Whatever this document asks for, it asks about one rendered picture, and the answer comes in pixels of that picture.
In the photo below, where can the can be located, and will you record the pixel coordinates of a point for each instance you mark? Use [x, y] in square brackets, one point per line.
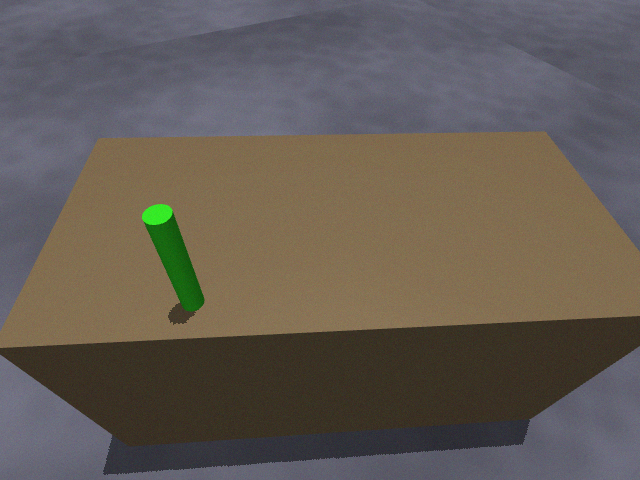
[164, 231]

